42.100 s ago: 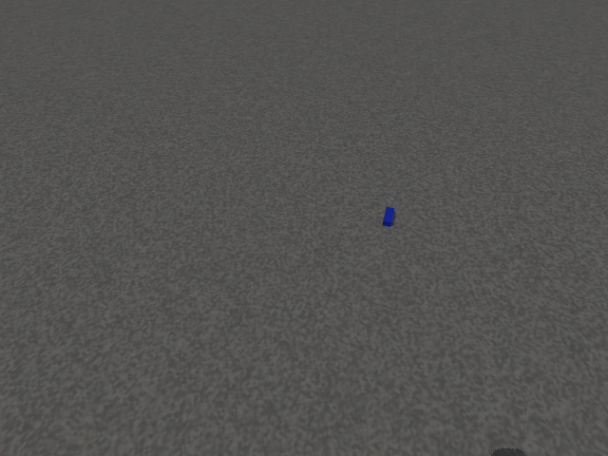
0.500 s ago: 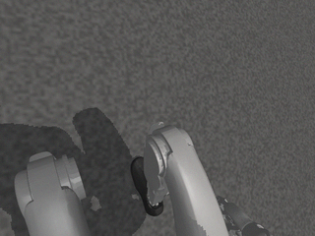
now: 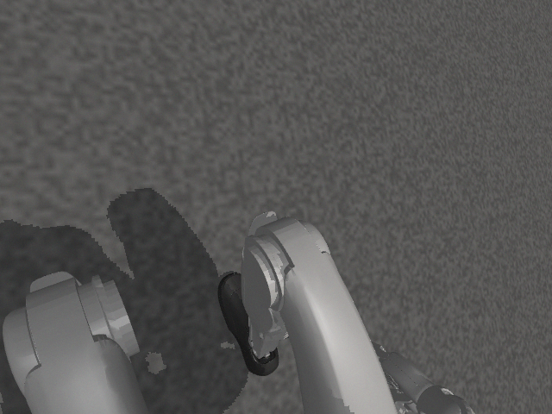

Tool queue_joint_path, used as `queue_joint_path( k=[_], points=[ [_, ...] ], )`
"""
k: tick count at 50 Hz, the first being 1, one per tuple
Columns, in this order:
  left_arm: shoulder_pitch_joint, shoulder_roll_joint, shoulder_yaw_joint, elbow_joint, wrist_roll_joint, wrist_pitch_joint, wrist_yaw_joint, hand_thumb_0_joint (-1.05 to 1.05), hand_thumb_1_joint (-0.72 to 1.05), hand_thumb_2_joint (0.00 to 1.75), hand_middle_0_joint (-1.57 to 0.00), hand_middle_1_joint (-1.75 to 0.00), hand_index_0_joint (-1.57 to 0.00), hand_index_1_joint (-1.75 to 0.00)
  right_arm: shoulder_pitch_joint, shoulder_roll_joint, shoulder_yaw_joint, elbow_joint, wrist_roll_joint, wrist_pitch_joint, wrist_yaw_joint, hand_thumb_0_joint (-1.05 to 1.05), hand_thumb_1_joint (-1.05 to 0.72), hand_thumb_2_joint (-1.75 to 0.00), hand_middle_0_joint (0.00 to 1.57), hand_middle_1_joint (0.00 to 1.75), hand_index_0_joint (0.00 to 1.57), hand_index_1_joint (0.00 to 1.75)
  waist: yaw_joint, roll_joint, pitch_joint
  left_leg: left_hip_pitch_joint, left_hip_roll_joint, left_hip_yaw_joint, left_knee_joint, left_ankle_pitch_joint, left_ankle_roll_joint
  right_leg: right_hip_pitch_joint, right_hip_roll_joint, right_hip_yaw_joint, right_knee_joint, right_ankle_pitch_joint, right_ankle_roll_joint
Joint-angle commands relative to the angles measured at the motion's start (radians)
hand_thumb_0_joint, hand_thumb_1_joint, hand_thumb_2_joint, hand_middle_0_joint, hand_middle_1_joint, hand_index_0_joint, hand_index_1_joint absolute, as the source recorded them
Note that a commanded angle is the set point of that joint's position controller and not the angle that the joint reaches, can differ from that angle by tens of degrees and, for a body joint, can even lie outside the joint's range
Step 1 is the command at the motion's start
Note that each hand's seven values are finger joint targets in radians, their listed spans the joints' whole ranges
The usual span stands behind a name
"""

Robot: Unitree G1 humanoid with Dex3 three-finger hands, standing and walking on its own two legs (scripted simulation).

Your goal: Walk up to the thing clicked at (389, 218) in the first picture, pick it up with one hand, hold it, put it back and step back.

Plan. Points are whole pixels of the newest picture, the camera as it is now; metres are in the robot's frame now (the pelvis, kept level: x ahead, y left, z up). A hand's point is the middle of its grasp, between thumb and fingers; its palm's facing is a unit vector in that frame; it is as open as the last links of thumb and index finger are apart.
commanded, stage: open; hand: left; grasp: from above
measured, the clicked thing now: out of the picture +0.44 +0.36 -0.28
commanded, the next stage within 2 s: withdraw in 1.16 s
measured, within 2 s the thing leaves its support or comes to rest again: neither
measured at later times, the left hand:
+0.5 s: hand out of the picture +0.42 +0.35 -0.24, palm faces -0.45 -0.14 -0.88, open 9.0 cm
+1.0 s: hand out of the picture +0.42 +0.35 -0.24, palm faces -0.46 -0.15 -0.88, open 12.4 cm
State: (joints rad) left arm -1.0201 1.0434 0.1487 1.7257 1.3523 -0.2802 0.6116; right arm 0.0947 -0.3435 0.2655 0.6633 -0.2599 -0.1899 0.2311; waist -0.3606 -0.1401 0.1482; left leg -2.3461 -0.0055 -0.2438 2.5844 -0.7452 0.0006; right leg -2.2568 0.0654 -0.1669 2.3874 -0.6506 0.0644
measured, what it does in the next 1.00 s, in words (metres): stands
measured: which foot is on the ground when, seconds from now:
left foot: down 0.00-1.00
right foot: down 0.00-1.00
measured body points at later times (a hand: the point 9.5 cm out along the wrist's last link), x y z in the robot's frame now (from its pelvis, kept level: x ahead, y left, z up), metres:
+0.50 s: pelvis +0.00 +0.00 +0.00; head +0.27 +0.14 +0.33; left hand +0.44 +0.35 -0.19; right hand +0.07 -0.26 -0.05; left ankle +0.06 +0.12 -0.26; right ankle +0.12 -0.12 -0.26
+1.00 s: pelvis +0.00 +0.00 +0.00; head +0.26 +0.14 +0.33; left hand +0.44 +0.36 -0.19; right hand +0.07 -0.26 -0.05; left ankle +0.06 +0.12 -0.26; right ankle +0.12 -0.12 -0.26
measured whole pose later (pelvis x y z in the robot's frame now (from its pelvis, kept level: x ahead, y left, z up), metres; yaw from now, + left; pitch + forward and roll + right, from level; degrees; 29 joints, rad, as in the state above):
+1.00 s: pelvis +0.00 +0.00 +0.00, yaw +0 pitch +27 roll -15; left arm -1.02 1.07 0.13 1.73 1.32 -0.28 0.59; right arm 0.08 -0.36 0.30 0.64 -0.26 -0.20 0.23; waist -0.37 -0.15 0.17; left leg -2.33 0.00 -0.25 2.57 -0.73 0.00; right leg -2.24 0.07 -0.18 2.37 -0.63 0.06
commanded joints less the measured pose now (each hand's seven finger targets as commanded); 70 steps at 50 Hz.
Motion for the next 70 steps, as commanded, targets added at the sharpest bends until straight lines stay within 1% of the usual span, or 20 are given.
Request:
queue_joint_path(
  k=[1, 5, 7, 8, 9, 13, 19, 21, 28, 30, 32, 34, 35, 40, 46, 52, 58, 63, 64, 70],
  points=[
    [-0.218, 0.253, 0.019, -0.085, -0.035, 0.008, 0.039, 0.0, 0.87, 0.16, -1.2, -0.15, -1.23, -0.13, 0.177, -0.341, -0.097, 0.01, 0.01, -0.007, -0.012, 0.0, -0.9, -0.9, 0.2, 0.3, 0.2, 0.3, -0.036, 0.511, -0.619, 0.471, 0.029, 0.086, -0.289, 0.264, 0.007, 0.344, 0.028, -0.106, -0.189, 0.25, -0.085],
    [-0.206, 0.259, 0.012, -0.08, -0.028, 0.0, 0.03, 0.0, 0.84, 0.16, -1.18, -0.15, -1.21, -0.13, 0.172, -0.337, -0.09, 0.005, 0.01, 0.0, -0.015, 0.0, -0.9, -0.9, 0.2, 0.3, 0.2, 0.3, -0.033, 0.524, -0.621, 0.475, 0.031, 0.081, -0.294, 0.262, 0.004, 0.348, 0.03, -0.104, -0.181, 0.245, -0.088],
    [-0.206, 0.263, 0.015, -0.084, -0.033, -0.004, 0.032, 0.0, 0.68, 0.17, -1.02, -0.19, -1.05, -0.17, 0.17, -0.333, -0.086, 0.003, 0.011, 0.004, -0.017, 0.0, -0.89, -0.9, 0.2, 0.3, 0.2, 0.3, -0.031, 0.524, -0.639, 0.481, 0.03, 0.083, -0.299, 0.265, 0.006, 0.368, 0.031, -0.104, -0.186, 0.251, -0.086],
    [-0.212, 0.229, -0.011, -0.089, -0.035, -0.006, 0.029, 0.0, 0.6, 0.15, -0.94, -0.2, -0.97, -0.17, 0.162, -0.336, -0.085, -0.012, 0.011, 0.003, -0.017, 0.0, -0.89, -0.9, 0.2, 0.3, 0.2, 0.3, -0.038, 0.53, -0.624, 0.492, 0.029, 0.079, -0.304, 0.267, 0.002, 0.348, 0.027, -0.109, -0.182, 0.252, -0.086],
    [-0.21, 0.253, 0.005, -0.071, -0.032, -0.007, 0.028, 0.0, 0.52, 0.17, -0.88, -0.23, -0.91, -0.2, 0.165, -0.337, -0.086, 0.001, 0.01, 0.003, -0.017, 0.0, -0.89, -0.9, 0.2, 0.3, 0.2, 0.3, -0.04, 0.526, -0.605, 0.488, 0.033, 0.071, -0.304, 0.239, 0.001, 0.323, 0.027, -0.112, -0.176, 0.228, -0.087],
    [-0.218, 0.274, 0.008, -0.098, -0.025, -0.015, 0.035, 0.0, 0.3, 0.31, -0.77, -0.31, -0.78, -0.3, 0.165, -0.335, -0.079, 0.0, 0.008, 0.005, -0.021, 0.0, -0.89, -0.9, 0.2, 0.3, 0.2, 0.3, -0.033, 0.545, -0.637, 0.498, 0.033, 0.082, -0.298, 0.262, 0.003, 0.362, 0.032, -0.104, -0.187, 0.252, -0.085],
    [-0.23, 0.239, -0.022, -0.09, -0.022, -0.02, 0.036, 0.0, 0.17, 0.41, -0.67, -0.41, -0.68, -0.4, 0.158, -0.336, -0.077, -0.003, 0.007, -0.004, -0.017, 0.0, -0.89, -0.9, 0.2, 0.3, 0.2, 0.3, -0.051, 0.535, -0.6, 0.495, 0.034, 0.084, -0.293, 0.248, 0.004, 0.339, 0.031, -0.109, -0.191, 0.243, -0.082],
    [-0.232, 0.268, -0.01, -0.084, -0.018, -0.02, 0.041, 0.0, 0.12, 0.45, -0.63, -0.45, -0.64, -0.44, 0.161, -0.339, -0.073, 0.006, 0.006, -0.008, -0.019, 0.0, -0.89, -0.9, 0.2, 0.3, 0.2, 0.3, -0.051, 0.527, -0.603, 0.479, 0.035, 0.086, -0.286, 0.235, 0.007, 0.356, 0.032, -0.104, -0.196, 0.237, -0.082],
    [-0.231, 0.249, -0.027, -0.108, -0.03, -0.016, 0.045, 0.0, -0.01, 0.56, -0.51, -0.56, -0.52, -0.56, 0.147, -0.338, -0.073, -0.003, 0.007, -0.012, -0.019, 0.0, -0.89, -0.9, 0.2, 0.3, 0.2, 0.3, -0.036, 0.535, -0.631, 0.497, 0.035, 0.08, -0.299, 0.252, 0.003, 0.364, 0.033, -0.106, -0.195, 0.25, -0.082],
    [-0.23, 0.242, -0.032, -0.093, -0.032, -0.009, 0.045, 0.0, -0.05, 0.59, -0.47, -0.61, -0.48, -0.6, 0.155, -0.34, -0.069, 0.001, 0.003, -0.016, -0.013, 0.0, -0.89, -0.9, 0.2, 0.3, 0.2, 0.3, -0.045, 0.552, -0.638, 0.531, 0.039, 0.071, -0.299, 0.284, -0.002, 0.361, 0.032, -0.112, -0.182, 0.275, -0.082],
    [-0.214, 0.282, 0.001, -0.089, -0.031, -0.005, 0.05, 0.0, -0.08, 0.61, -0.45, -0.62, -0.46, -0.61, 0.158, -0.348, -0.075, 0.007, 0.011, -0.014, -0.015, 0.0, -0.89, -0.9, 0.2, 0.3, 0.2, 0.3, -0.034, 0.545, -0.63, 0.512, 0.038, 0.07, -0.3, 0.277, -0.002, 0.357, 0.03, -0.111, -0.181, 0.264, -0.084],
    [-0.217, 0.269, -0.005, -0.097, -0.03, -0.003, 0.051, 0.0, -0.1, 0.64, -0.43, -0.64, -0.43, -0.64, 0.156, -0.344, -0.072, -0.004, 0.008, -0.011, -0.014, 0.0, -0.89, -0.9, 0.2, 0.3, 0.2, 0.3, -0.036, 0.562, -0.642, 0.517, 0.037, 0.076, -0.301, 0.292, -0.001, 0.373, 0.032, -0.11, -0.187, 0.28, -0.084],
    [-0.24, 0.227, -0.041, -0.109, -0.031, -0.001, 0.046, 0.0, -0.12, 0.65, -0.42, -0.65, -0.42, -0.64, 0.154, -0.331, -0.065, -0.001, 0.007, -0.013, -0.011, 0.0, -0.89, -0.9, 0.2, 0.3, 0.2, 0.3, -0.043, 0.559, -0.624, 0.512, 0.037, 0.078, -0.3, 0.288, -0.001, 0.36, 0.032, -0.108, -0.186, 0.279, -0.084],
    [-0.219, 0.275, 0.0, -0.086, -0.033, 0.008, 0.045, 0.0, -0.2, 0.72, -0.34, -0.73, -0.34, -0.72, 0.16, -0.347, -0.072, -0.001, 0.01, -0.013, -0.012, 0.0, -0.89, -0.9, 0.2, 0.3, 0.2, 0.3, -0.043, 0.541, -0.604, 0.484, 0.036, 0.078, -0.306, 0.249, 0.003, 0.352, 0.032, -0.107, -0.193, 0.243, -0.086],
    [-0.217, 0.242, -0.021, -0.096, -0.048, 0.002, 0.022, 0.0, -0.29, 0.8, -0.26, -0.81, -0.26, -0.81, 0.159, -0.346, -0.073, -0.012, 0.013, -0.015, -0.015, 0.0, -0.89, -0.9, 0.2, 0.3, 0.2, 0.3, -0.048, 0.536, -0.608, 0.508, 0.04, 0.069, -0.314, 0.244, 0.0, 0.347, 0.031, -0.11, -0.198, 0.235, -0.085],
    [-0.228, 0.263, -0.009, -0.108, -0.045, -0.014, 0.005, 0.0, -0.34, 0.83, -0.2, -0.88, -0.21, -0.87, 0.167, -0.352, -0.063, -0.018, 0.012, -0.012, -0.014, 0.0, -0.89, -0.9, 0.2, 0.3, 0.2, 0.3, -0.062, 0.524, -0.576, 0.49, 0.037, 0.07, -0.299, 0.238, 0.001, 0.338, 0.025, -0.114, -0.202, 0.227, -0.084],
    [-0.197, 0.293, 0.004, -0.114, -0.032, -0.029, 0.018, 0.0, -0.38, 0.88, -0.17, -0.91, -0.17, -0.9, 0.168, -0.335, -0.052, -0.01, 0.007, -0.005, -0.017, 0.0, -0.88, -0.9, 0.2, 0.3, 0.2, 0.3, -0.042, 0.557, -0.625, 0.53, 0.043, 0.066, -0.307, 0.286, -0.005, 0.382, 0.034, -0.114, -0.194, 0.263, -0.083],
    [-0.24, 0.263, -0.033, -0.139, -0.031, -0.025, 0.028, 0.0, -0.42, 0.9, -0.13, -0.95, -0.13, -0.94, 0.163, -0.341, -0.057, -0.015, 0.007, -0.013, -0.016, 0.0, -0.88, -0.9, 0.2, 0.3, 0.2, 0.3, -0.054, 0.562, -0.589, 0.496, 0.04, 0.081, -0.305, 0.244, 0.0, 0.359, 0.034, -0.108, -0.202, 0.238, -0.084],
    [-0.232, 0.294, -0.001, -0.13, -0.035, -0.022, 0.036, 0.0, -0.41, 0.9, -0.14, -0.95, -0.16, -0.93, 0.165, -0.354, -0.06, -0.016, 0.006, -0.013, -0.018, 0.0, -0.9, -0.9, 0.2, 0.3, 0.2, 0.3, -0.047, 0.542, -0.61, 0.51, 0.041, 0.07, -0.306, 0.25, -0.001, 0.36, 0.031, -0.119, -0.202, 0.242, -0.081],
    [-0.255, 0.312, 0.042, -0.225, -0.037, 0.014, 0.071, 0.0, -0.38, 0.87, -0.18, -0.88, -0.19, -0.87, 0.167, -0.343, -0.082, -0.004, 0.013, -0.025, -0.005, 0.0, -0.9, -0.9, 0.2, 0.3, 0.2, 0.3, 0.0, 0.662, -0.718, 0.606, 0.043, 0.07, -0.326, 0.317, -0.019, 0.34, 0.024, -0.115, -0.167, 0.293, -0.089]
  ],
)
